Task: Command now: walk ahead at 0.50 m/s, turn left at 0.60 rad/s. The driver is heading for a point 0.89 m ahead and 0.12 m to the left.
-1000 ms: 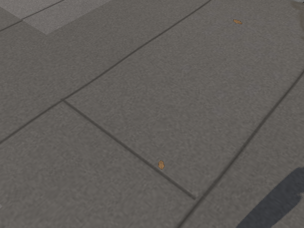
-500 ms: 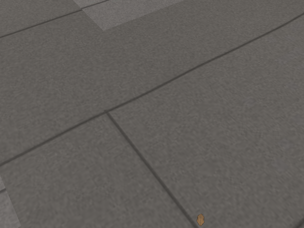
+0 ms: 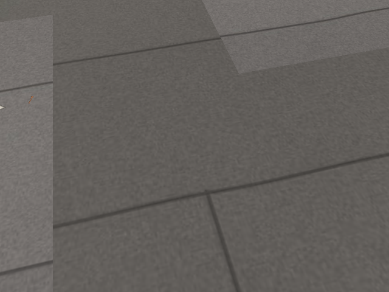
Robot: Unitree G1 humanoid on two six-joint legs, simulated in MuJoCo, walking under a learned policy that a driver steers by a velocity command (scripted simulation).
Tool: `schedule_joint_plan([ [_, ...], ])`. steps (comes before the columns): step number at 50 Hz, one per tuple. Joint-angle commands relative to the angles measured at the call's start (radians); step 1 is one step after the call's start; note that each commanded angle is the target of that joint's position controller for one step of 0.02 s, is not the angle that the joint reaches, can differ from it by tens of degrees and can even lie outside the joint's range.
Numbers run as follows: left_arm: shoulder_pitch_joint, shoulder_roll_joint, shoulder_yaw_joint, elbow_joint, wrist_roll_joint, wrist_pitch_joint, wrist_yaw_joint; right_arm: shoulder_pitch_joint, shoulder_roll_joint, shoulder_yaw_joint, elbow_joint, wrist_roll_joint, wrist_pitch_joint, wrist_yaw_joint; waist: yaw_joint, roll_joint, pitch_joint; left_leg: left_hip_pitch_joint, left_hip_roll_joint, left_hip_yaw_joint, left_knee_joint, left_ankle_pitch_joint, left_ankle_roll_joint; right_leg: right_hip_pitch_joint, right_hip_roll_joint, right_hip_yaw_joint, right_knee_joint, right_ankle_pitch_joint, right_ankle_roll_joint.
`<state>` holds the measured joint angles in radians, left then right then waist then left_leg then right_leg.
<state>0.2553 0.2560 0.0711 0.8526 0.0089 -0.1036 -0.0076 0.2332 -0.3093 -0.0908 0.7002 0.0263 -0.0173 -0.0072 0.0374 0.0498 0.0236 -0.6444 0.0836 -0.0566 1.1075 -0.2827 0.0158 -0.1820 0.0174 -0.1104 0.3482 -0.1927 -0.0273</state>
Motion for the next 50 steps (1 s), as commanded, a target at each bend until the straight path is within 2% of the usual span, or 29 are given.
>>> schedule_joint_plan([
  [1,-0.056,0.157,0.037,-0.061,-0.002,-0.017,0.006,-0.017,-0.028,-0.003,-0.085,-0.002,-0.008,0.008,-0.02,-0.117,-0.016,-0.098,0.054,-0.04,-0.102,0.13,-0.012,0.083,-0.291,0.168,-0.203,0.194,-0.166],
  [5,-0.026,0.181,0.042,-0.05,-0.009,-0.001,0.013,-0.137,-0.008,0.011,-0.116,-0.002,-0.019,0.034,0.027,-0.109,0.016,-0.04,0.03,0.034,-0.329,0.3,-0.003,0.109,-0.261,0.024,-0.201,0.242,-0.129],
  [9,0.027,0.219,0.052,-0.03,-0.028,0.022,0.013,-0.224,-0.015,0.012,-0.162,0.001,-0.017,0.056,0.045,-0.114,0.052,-0.027,0.003,0.087,-0.446,0.236,0.03,0.214,-0.301,-0.027,-0.164,0.313,-0.107],
  [11,0.021,0.249,0.061,-0.031,-0.039,0.035,0.016,-0.198,-0.046,-0.003,-0.172,-0.005,-0.013,0.062,0.008,-0.138,0.022,0.055,-0.048,0.134,-0.473,0.131,0.068,0.26,-0.31,-0.064,-0.058,0.601,-0.088],
  [12,0.017,0.264,0.065,-0.033,-0.044,0.042,0.02,-0.137,-0.073,-0.018,-0.162,-0.007,-0.01,0.06,-0.035,-0.154,-0.023,0.15,-0.089,0.163,-0.48,0.083,0.092,0.268,-0.305,-0.084,0.051,0.773,-0.077],
  [13,0.002,0.263,0.063,-0.037,-0.048,0.05,0.023,0.006,-0.114,-0.043,-0.125,-0.005,-0.007,0.056,-0.12,-0.141,-0.096,0.344,-0.136,0.183,-0.542,0.125,0.125,0.223,-0.278,-0.117,0.238,0.849,-0.054],
  [14,0.013,0.229,0.049,-0.045,-0.033,0.048,0.028,0.187,-0.182,-0.079,-0.075,-0.002,0.001,0.039,-0.203,-0.089,-0.187,0.651,-0.122,0.103,-0.562,0.163,0.169,0.026,-0.243,-0.126,0.505,0.684,-0.012],
  [15,0.081,0.086,0.002,-0.104,0.018,0.03,0.018,0.196,-0.305,-0.097,-0.069,0.008,0.0,0.024,-0.108,0.199,-0.244,0.987,0.147,-0.403,-0.601,0.088,0.32,-0.436,-0.082,-0.1,0.878,-0.219,0.051],
  [16,0.025,0.118,-0.005,-0.132,-0.011,-0.012,0.005,0.217,-0.272,-0.077,-0.111,0.0,-0.019,0.031,-0.141,0.167,-0.429,1.081,0.262,-0.798,-0.778,-0.087,0.431,-0.589,0.006,0.156,1.056,-0.425,0.053],
  [17,-0.08,0.188,0.013,-0.16,-0.053,-0.034,-0.005,0.197,-0.197,-0.054,-0.098,-0.011,-0.034,0.036,-0.171,0.081,-0.311,1.023,0.234,-0.667,-0.808,-0.044,0.369,-0.688,-0.048,0.198,1.061,-0.33,0.033],
  [18,-0.099,0.176,0.005,-0.166,-0.05,-0.046,-0.006,0.152,-0.165,-0.043,-0.094,-0.007,-0.042,0.036,-0.137,0.037,-0.213,0.886,0.193,-0.539,-0.804,0.02,0.334,-0.673,-0.088,0.191,0.981,-0.247,0.016],
  [19,-0.096,0.174,0.007,-0.154,-0.023,-0.048,0.002,0.074,-0.135,-0.032,-0.104,-0.009,-0.044,0.034,-0.089,-0.026,-0.147,0.732,0.154,-0.446,-0.809,0.113,0.303,-0.604,-0.122,0.192,0.89,-0.192,0.021],
  [20,-0.079,0.188,0.016,-0.147,-0.008,-0.038,0.004,0.019,-0.109,-0.021,-0.12,-0.019,-0.045,0.03,-0.048,-0.015,-0.115,0.616,0.126,-0.381,-0.828,0.215,0.292,-0.525,-0.143,0.198,0.827,-0.158,0.027],
  [22,-0.056,0.177,0.018,-0.147,0.0,-0.013,0.001,-0.014,-0.112,-0.019,-0.13,-0.024,-0.047,0.023,-0.014,-0.006,-0.092,0.499,0.106,-0.338,-0.864,0.302,0.298,-0.455,-0.144,0.188,0.754,-0.132,0.05],
  [24,-0.071,0.143,0.007,-0.148,0.007,0.003,0.001,-0.001,-0.119,-0.019,-0.114,-0.022,-0.051,0.01,-0.011,-0.017,-0.07,0.431,0.086,-0.254,-0.883,0.377,0.295,-0.443,-0.137,0.161,0.66,-0.057,0.077],
  [28,-0.205,0.091,-0.018,-0.174,0.003,0.003,-0.01,0.056,-0.124,-0.016,-0.072,-0.017,-0.051,-0.004,-0.073,0.006,-0.028,0.378,0.019,-0.133,-0.889,0.307,0.229,-0.371,-0.101,0.135,0.36,0.252,0.09],
  [33,-0.318,0.119,-0.014,-0.216,-0.016,-0.009,-0.03,0.147,-0.134,-0.016,-0.016,-0.008,-0.049,0.002,-0.125,0.021,0.016,0.5,0.083,-0.195,-0.837,0.216,0.209,-0.387,-0.071,0.145,0.202,0.277,0.048],
  [36,-0.286,0.139,-0.004,-0.22,-0.015,-0.016,-0.037,0.158,-0.139,-0.019,0.003,-0.011,-0.036,-0.001,-0.101,0.054,0.015,0.599,0.125,-0.237,-0.773,0.322,0.186,-0.368,-0.055,0.131,0.161,0.15,0.002],
  [37,-0.234,0.15,0.003,-0.209,-0.013,-0.019,-0.036,0.142,-0.14,-0.019,0.002,-0.01,-0.031,-0.001,-0.067,0.063,-0.006,0.609,0.112,-0.227,-0.719,0.436,0.17,-0.293,-0.035,0.107,0.134,0.128,-0.018],
  [38,-0.128,0.178,0.02,-0.18,-0.006,-0.022,-0.031,0.131,-0.122,-0.011,-0.001,-0.013,-0.029,-0.002,-0.014,0.049,-0.076,0.597,0.061,-0.187,-0.593,0.577,0.144,-0.137,-0.022,0.092,0.119,0.154,-0.048],
  [39,0.033,0.229,0.035,-0.158,0.005,-0.024,-0.026,0.123,-0.088,0.006,-0.022,-0.025,-0.028,-0.004,0.056,-0.007,-0.22,0.473,0.003,-0.132,-0.349,0.491,0.105,0.129,-0.145,0.214,0.168,0.223,-0.112],
  [40,0.157,0.315,0.061,-0.129,0.014,-0.015,-0.024,0.26,-0.02,0.027,-0.029,-0.009,-0.045,-0.005,0.037,-0.27,-0.38,0.103,-0.153,-0.04,0.046,0.08,0.013,0.512,-0.365,0.642,0.114,0.05,-0.283],
  [41,0.19,0.24,0.042,-0.11,-0.018,-0.009,-0.033,0.24,-0.059,0.026,-0.023,-0.006,-0.058,-0.002,0.059,-0.317,-0.385,-0.074,-0.167,-0.111,0.17,-0.294,0.003,0.56,-0.409,0.884,-0.034,-0.184,-0.305],
  [42,0.13,0.188,0.026,-0.117,-0.027,-0.003,-0.027,0.133,-0.124,0.008,-0.038,0.011,-0.061,0.003,0.069,-0.209,-0.219,-0.163,-0.105,-0.111,0.23,-0.233,0.009,0.443,-0.385,0.765,-0.052,-0.287,-0.254],
  [43,0.066,0.167,0.016,-0.132,-0.015,0.006,-0.021,0.054,-0.121,0.012,-0.058,0.004,-0.063,0.003,0.052,-0.127,-0.132,-0.155,-0.054,-0.064,0.201,-0.148,0.015,0.304,-0.346,0.642,-0.066,-0.246,-0.22],
  [44,0.019,0.146,0.007,-0.135,-0.005,0.01,-0.022,0.012,-0.108,0.011,-0.068,-0.012,-0.063,0.003,0.024,-0.097,-0.054,-0.131,-0.022,-0.044,0.126,-0.09,0.015,0.17,-0.304,0.553,-0.099,-0.161,-0.212],
  [45,-0.009,0.127,-0.002,-0.139,0.004,0.006,-0.021,0.023,-0.098,0.008,-0.064,-0.019,-0.059,0.003,-0.009,-0.118,-0.032,-0.073,0.01,-0.046,0.067,-0.045,0.015,0.088,-0.272,0.493,-0.125,-0.083,-0.2],
  [47,-0.018,0.125,-0.003,-0.134,-0.001,-0.001,-0.021,0.066,-0.061,0.014,-0.046,-0.016,-0.049,0.005,-0.038,-0.147,-0.037,-0.008,0.025,-0.027,0.004,-0.015,0.003,0.023,-0.24,0.413,-0.163,0.029,-0.207],
  [50,0.005,0.166,0.009,-0.113,-0.01,-0.005,-0.013,0.004,-0.037,0.025,-0.065,-0.026,-0.048,0.001,-0.033,-0.121,-0.021,-0.042,0.04,-0.006,-0.138,0.092,-0.024,0.016,-0.237,0.321,-0.199,0.188,-0.221],
])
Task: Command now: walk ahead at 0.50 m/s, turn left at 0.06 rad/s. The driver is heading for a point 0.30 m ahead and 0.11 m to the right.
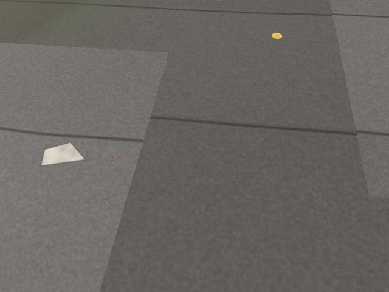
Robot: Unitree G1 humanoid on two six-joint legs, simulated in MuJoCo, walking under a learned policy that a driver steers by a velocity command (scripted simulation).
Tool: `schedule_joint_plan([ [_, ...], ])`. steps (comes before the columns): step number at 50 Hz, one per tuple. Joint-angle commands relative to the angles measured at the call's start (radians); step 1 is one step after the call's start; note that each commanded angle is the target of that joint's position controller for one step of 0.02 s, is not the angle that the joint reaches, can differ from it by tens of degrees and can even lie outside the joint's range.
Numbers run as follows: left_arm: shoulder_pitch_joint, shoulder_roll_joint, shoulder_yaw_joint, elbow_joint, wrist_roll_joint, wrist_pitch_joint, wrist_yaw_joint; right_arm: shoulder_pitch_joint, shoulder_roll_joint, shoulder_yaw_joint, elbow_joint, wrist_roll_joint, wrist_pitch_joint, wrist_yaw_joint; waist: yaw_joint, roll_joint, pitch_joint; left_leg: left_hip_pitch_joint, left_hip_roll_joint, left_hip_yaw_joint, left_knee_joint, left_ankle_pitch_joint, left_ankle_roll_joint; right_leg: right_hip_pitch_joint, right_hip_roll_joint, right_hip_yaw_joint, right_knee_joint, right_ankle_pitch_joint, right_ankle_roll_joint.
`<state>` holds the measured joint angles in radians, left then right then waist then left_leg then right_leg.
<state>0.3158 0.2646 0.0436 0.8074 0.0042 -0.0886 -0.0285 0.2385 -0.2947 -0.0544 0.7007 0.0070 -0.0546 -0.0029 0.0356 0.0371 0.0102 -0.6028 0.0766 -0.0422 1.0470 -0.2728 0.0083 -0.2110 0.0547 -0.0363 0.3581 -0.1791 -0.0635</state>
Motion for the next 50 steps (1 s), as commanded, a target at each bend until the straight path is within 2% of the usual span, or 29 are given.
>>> schedule_joint_plan([
  [1,-0.046,0.164,0.039,-0.062,-0.008,-0.018,0.011,-0.03,-0.044,-0.008,-0.07,-0.007,-0.014,-0.002,-0.022,-0.1,-0.005,-0.081,0.048,-0.016,-0.145,0.142,-0.021,0.051,-0.264,0.214,-0.213,0.203,-0.176],
  [4,0.006,0.176,0.042,-0.039,-0.022,-0.004,0.018,-0.143,-0.022,0.002,-0.095,-0.006,-0.029,0.008,0.017,-0.093,0.017,-0.016,0.013,0.006,-0.356,0.295,-0.031,0.038,-0.222,0.159,-0.204,0.228,-0.146],
  [8,0.083,0.19,0.048,-0.012,-0.032,0.018,0.026,-0.252,-0.033,0.0,-0.121,0.007,-0.048,0.029,0.051,-0.103,0.035,0.037,-0.033,0.008,-0.5,0.336,-0.034,0.093,-0.248,0.201,-0.153,0.193,-0.136],
  [9,0.089,0.192,0.05,-0.009,-0.034,0.024,0.029,-0.262,-0.044,-0.004,-0.126,0.008,-0.053,0.034,0.045,-0.111,0.034,0.05,-0.039,-0.001,-0.529,0.312,-0.027,0.117,-0.261,0.223,-0.129,0.186,-0.128],
  [11,0.076,0.201,0.056,-0.006,-0.028,0.037,0.037,-0.217,-0.072,-0.017,-0.113,-0.002,-0.062,0.037,0.01,-0.139,0.01,0.115,-0.057,0.007,-0.583,0.274,0.0,0.176,-0.264,0.23,-0.036,0.323,-0.091],
  [12,0.061,0.196,0.054,-0.009,-0.026,0.041,0.04,-0.141,-0.092,-0.028,-0.09,-0.012,-0.066,0.034,-0.034,-0.141,-0.039,0.231,-0.076,0.03,-0.627,0.313,0.027,0.18,-0.232,0.203,0.06,0.459,-0.061],
  [13,0.063,0.167,0.044,-0.018,-0.02,0.039,0.041,-0.04,-0.131,-0.043,-0.064,-0.029,-0.071,0.029,-0.079,-0.128,-0.128,0.421,-0.042,0.021,-0.623,0.457,0.063,0.127,-0.175,0.166,0.206,0.484,-0.021],
  [14,0.071,0.101,0.018,-0.058,0.012,0.031,0.041,0.098,-0.207,-0.058,-0.053,-0.055,-0.07,0.02,-0.116,0.014,-0.298,0.75,0.168,-0.168,-0.511,0.807,0.148,-0.091,-0.095,0.123,0.499,0.182,0.034],
  [15,0.25,0.028,-0.008,-0.035,0.002,0.02,0.034,0.131,-0.226,-0.061,-0.032,-0.041,-0.049,0.024,-0.069,0.27,-0.457,1.012,0.387,-0.476,-0.517,0.898,0.324,-0.37,0.009,0.114,0.805,-0.507,0.091],
  [16,0.218,0.133,0.018,-0.009,-0.021,0.022,0.034,0.147,-0.16,-0.048,-0.03,-0.02,-0.033,0.027,-0.111,0.164,-0.45,0.948,0.335,-0.495,-0.572,0.752,0.303,-0.418,-0.022,0.197,0.891,-0.507,0.096],
  [17,0.111,0.164,0.028,-0.035,-0.034,0.029,0.036,0.084,-0.121,-0.034,-0.029,-0.011,-0.027,0.024,-0.109,0.109,-0.299,0.834,0.29,-0.362,-0.593,0.723,0.267,-0.481,-0.054,0.168,0.906,-0.457,0.101],
  [18,0.05,0.152,0.026,-0.047,-0.024,0.04,0.042,0.011,-0.09,-0.021,-0.028,-0.011,-0.024,0.023,-0.084,0.046,-0.216,0.702,0.245,-0.283,-0.624,0.734,0.247,-0.469,-0.09,0.136,0.86,-0.399,0.109],
  [19,0.028,0.142,0.028,-0.054,-0.012,0.055,0.046,-0.049,-0.063,-0.011,-0.025,-0.016,-0.023,0.024,-0.05,0.034,-0.16,0.572,0.22,-0.232,-0.656,0.721,0.239,-0.416,-0.122,0.134,0.795,-0.351,0.115],
  [20,0.043,0.117,0.026,-0.052,-0.01,0.073,0.048,-0.095,-0.053,-0.006,-0.019,-0.027,-0.025,0.027,-0.009,0.061,-0.136,0.448,0.192,-0.183,-0.694,0.702,0.227,-0.312,-0.146,0.131,0.722,-0.316,0.12],
  [22,0.078,0.072,0.014,-0.039,-0.007,0.095,0.055,-0.163,-0.058,-0.009,-0.007,-0.04,-0.029,0.029,0.034,0.096,-0.126,0.304,0.148,-0.088,-0.734,0.728,0.226,-0.156,-0.131,0.088,0.568,-0.261,0.132],
  [24,0.055,0.062,0.007,-0.04,0.001,0.099,0.056,-0.171,-0.077,-0.014,0.014,-0.037,-0.025,0.023,0.027,0.103,-0.148,0.286,0.136,-0.049,-0.74,0.716,0.223,-0.072,-0.122,0.072,0.428,-0.143,0.128],
  [26,0.029,0.077,0.01,-0.039,0.003,0.105,0.055,-0.158,-0.086,-0.014,0.04,-0.027,-0.015,0.018,0.017,0.094,-0.16,0.292,0.139,-0.047,-0.742,0.581,0.214,-0.012,-0.112,0.061,0.332,-0.033,0.119],
  [28,0.004,0.083,0.013,-0.041,0.01,0.112,0.051,-0.165,-0.077,-0.007,0.06,-0.017,-0.005,0.017,0.023,0.075,-0.132,0.247,0.116,-0.044,-0.734,0.314,0.177,0.072,-0.098,0.045,0.21,0.059,0.094],
  [29,-0.019,0.091,0.015,-0.048,0.02,0.115,0.051,-0.149,-0.059,0.001,0.074,-0.014,-0.002,0.018,0.02,0.059,-0.107,0.227,0.085,-0.043,-0.728,0.139,0.138,0.101,-0.099,0.053,0.152,0.077,0.076],
  [30,-0.047,0.115,0.018,-0.068,0.03,0.116,0.054,-0.117,-0.03,0.013,0.092,-0.02,0.0,0.019,0.01,0.019,-0.074,0.199,0.048,-0.037,-0.709,-0.017,0.084,0.123,-0.147,0.11,0.09,0.144,0.054],
  [31,-0.085,0.177,0.027,-0.094,0.025,0.116,0.061,-0.067,-0.022,0.016,0.102,-0.036,0.003,0.019,-0.041,-0.09,-0.04,0.181,-0.021,0.004,-0.647,-0.136,0.033,0.104,-0.225,0.183,0.059,0.205,0.017],
  [32,-0.138,0.178,0.028,-0.084,0.016,0.116,0.061,-0.003,-0.001,0.02,0.115,-0.032,0.011,0.011,-0.097,-0.222,-0.043,0.282,-0.063,0.06,-0.641,-0.094,0.004,-0.026,-0.228,0.188,0.035,-0.044,-0.019],
  [33,-0.162,0.12,0.018,-0.094,0.015,0.112,0.053,-0.046,-0.038,0.014,0.124,-0.033,0.021,0.002,-0.06,-0.193,0.0,0.336,-0.064,0.066,-0.623,-0.037,-0.011,-0.107,-0.183,0.174,0.005,-0.19,-0.003],
  [34,-0.159,0.094,0.01,-0.085,0.021,0.106,0.049,-0.069,-0.054,0.008,0.125,-0.028,0.028,-0.005,-0.052,-0.173,0.017,0.347,-0.059,0.064,-0.616,-0.003,-0.008,-0.125,-0.163,0.157,0.006,-0.199,0.021],
  [37,-0.136,0.096,0.009,-0.067,0.012,0.081,0.046,-0.051,-0.054,0.006,0.153,-0.027,0.036,-0.016,-0.047,-0.126,-0.01,0.362,-0.039,0.043,-0.616,0.085,0.002,-0.06,-0.139,0.122,0.067,0.009,0.05],
  [41,-0.127,0.094,0.009,-0.047,0.006,0.077,0.052,-0.061,-0.05,0.004,0.19,-0.015,0.03,-0.016,-0.036,-0.076,-0.058,0.392,-0.032,0.043,-0.597,0.199,-0.002,0.01,-0.13,0.105,0.118,0.194,0.042],
  [50,-0.145,0.085,0.012,0.009,0.002,0.084,0.051,-0.07,-0.058,-0.001,0.273,-0.009,0.055,-0.028,-0.044,-0.038,-0.048,0.44,-0.028,0.046,-0.595,0.246,-0.007,0.023,-0.114,0.086,0.114,0.251,0.036],
])
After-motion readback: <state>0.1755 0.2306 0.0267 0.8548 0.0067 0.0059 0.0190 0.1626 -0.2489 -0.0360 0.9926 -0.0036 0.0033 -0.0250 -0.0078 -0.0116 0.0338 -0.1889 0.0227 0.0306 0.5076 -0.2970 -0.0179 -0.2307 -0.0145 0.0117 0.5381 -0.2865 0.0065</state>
